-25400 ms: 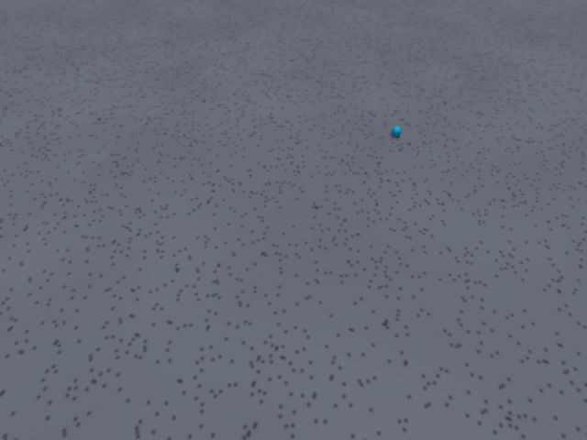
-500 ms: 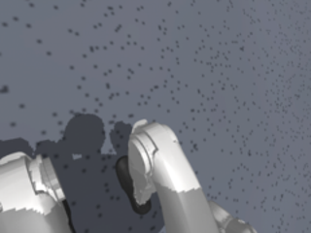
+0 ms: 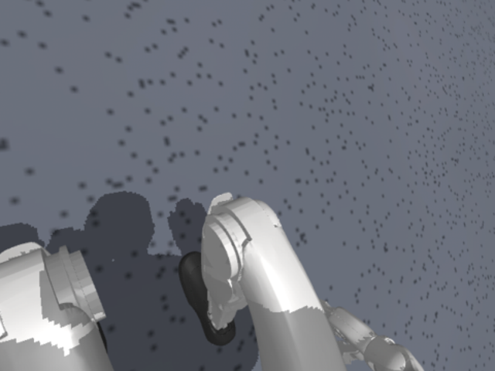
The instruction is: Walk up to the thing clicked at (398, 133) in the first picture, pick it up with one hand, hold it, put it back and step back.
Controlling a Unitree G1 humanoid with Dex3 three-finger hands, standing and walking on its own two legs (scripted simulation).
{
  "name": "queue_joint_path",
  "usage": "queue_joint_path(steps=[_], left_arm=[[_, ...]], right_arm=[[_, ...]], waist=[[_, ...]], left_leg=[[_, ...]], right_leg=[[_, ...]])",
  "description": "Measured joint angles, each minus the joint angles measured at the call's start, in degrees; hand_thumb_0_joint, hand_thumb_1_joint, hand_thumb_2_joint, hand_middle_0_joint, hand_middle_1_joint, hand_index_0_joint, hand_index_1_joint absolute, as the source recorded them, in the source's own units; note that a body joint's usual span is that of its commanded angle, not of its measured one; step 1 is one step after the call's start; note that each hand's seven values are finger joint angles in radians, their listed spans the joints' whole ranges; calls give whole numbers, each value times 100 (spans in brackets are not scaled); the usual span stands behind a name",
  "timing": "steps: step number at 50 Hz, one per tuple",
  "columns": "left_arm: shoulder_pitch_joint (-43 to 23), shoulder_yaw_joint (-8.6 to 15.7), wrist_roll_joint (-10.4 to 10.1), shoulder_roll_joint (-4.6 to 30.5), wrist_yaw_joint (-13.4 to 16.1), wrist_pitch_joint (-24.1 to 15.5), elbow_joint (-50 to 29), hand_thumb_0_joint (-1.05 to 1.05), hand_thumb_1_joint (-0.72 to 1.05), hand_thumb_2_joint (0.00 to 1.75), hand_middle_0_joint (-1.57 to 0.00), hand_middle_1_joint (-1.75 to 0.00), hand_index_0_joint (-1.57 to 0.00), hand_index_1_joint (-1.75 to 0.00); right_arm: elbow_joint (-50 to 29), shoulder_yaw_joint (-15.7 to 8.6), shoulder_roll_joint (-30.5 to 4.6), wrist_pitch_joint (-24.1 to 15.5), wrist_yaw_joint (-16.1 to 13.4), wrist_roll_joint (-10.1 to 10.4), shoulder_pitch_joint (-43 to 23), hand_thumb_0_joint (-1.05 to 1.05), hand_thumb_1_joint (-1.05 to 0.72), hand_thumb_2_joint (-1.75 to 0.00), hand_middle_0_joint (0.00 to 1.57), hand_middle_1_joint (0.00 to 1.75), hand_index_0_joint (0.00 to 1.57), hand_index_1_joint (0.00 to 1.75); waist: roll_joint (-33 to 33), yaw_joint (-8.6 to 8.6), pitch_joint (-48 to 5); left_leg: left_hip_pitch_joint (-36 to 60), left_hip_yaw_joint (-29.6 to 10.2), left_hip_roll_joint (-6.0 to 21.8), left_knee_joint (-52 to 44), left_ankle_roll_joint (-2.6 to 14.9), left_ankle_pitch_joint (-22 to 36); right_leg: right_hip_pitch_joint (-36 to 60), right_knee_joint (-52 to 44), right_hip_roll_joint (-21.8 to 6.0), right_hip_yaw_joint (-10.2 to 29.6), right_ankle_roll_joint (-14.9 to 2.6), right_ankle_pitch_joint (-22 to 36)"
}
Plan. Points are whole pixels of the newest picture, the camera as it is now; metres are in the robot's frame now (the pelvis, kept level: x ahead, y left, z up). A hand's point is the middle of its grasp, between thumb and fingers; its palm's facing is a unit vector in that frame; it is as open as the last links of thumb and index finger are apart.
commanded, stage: close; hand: left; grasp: from above
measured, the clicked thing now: out of the picture +0.41 +0.36 -0.27
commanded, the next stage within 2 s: settle in 1.10 s
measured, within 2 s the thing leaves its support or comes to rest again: leaves its support in 1.48 s
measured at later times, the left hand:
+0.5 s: hand out of the picture +0.39 +0.35 -0.26, palm faces -0.42 -0.18 -0.89, open 9.8 cm
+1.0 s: hand out of the picture +0.40 +0.34 -0.25, palm faces -0.41 -0.21 -0.89, open 7.1 cm
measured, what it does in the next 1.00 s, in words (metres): stands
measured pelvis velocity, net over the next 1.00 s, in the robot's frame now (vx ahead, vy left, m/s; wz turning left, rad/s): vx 0.00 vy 0.00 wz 0.00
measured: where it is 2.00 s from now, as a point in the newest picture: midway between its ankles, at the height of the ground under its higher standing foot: (158, 341)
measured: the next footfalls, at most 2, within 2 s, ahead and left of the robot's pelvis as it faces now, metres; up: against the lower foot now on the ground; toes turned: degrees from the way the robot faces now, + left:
none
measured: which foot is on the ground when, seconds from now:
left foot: down 0.00-1.00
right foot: down 0.00-1.00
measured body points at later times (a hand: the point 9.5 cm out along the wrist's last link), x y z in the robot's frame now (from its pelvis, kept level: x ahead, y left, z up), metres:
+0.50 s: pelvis +0.00 +0.00 +0.00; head +0.25 +0.15 +0.34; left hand +0.41 +0.35 -0.20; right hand +0.09 -0.25 -0.06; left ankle +0.07 +0.12 -0.27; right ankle +0.11 -0.11 -0.27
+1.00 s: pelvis +0.00 +0.00 +0.00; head +0.26 +0.14 +0.34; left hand +0.42 +0.35 -0.20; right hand +0.09 -0.25 -0.06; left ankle +0.07 +0.12 -0.27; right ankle +0.11 -0.11 -0.27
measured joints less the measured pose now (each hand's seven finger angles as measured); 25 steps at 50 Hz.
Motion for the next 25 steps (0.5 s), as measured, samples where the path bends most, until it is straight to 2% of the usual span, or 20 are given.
queue_joint_path(steps=[6, 12, 17, 20, 25], left_arm=[[51, 75, -176, 113, -247, -131, -110, 0, -16, 68, -28, -92, -33, -87], [153, -25, -192, 127, -386, -346, -235, 0, -8, 64, -33, -89, -39, -84], [216, -83, -83, 72, -284, -509, -174, 0, 0, 62, -38, -87, -44, -82], [238, -38, 22, 61, -175, -577, -166, 0, 4, 60, -41, -86, -48, -80], [188, -188, 131, 10, 29, -503, -152, 0, 10, 57, -45, -83, -52, -77]], right_arm=[[11, 63, 54, 19, -12, -1, 16, 0, -90, -90, 20, 30, 20, 30], [32, 126, 128, 135, -48, -22, 16, 0, -90, -90, 20, 30, 20, 30], [0, 195, 147, 216, -65, -43, 28, 0, -90, -90, 20, 30, 20, 30], [-16, 207, 138, 235, -92, -50, 29, 0, -90, -90, 20, 30, 20, 30], [14, 156, 90, 208, -121, -91, -7, 0, -89, -90, 21, 30, 20, 30]], waist=[[8, 29, 126], [64, 82, 168], [71, 97, 135], [53, 100, 114], [7, 86, 91]], left_leg=[[40, -9, -25, 5, -33, -26], [87, -40, -20, 13, -42, -55], [123, -65, -10, 18, -47, -57], [125, -78, 1, 20, -41, -40], [111, -67, 14, 7, -12, 7]], right_leg=[[34, 27, -25, -11, -33, -42], [80, 15, -14, -34, -35, -54], [110, 2, 1, -51, -36, -34], [109, -9, 14, -60, -29, -2], [106, -37, 29, -49, 1, 50]])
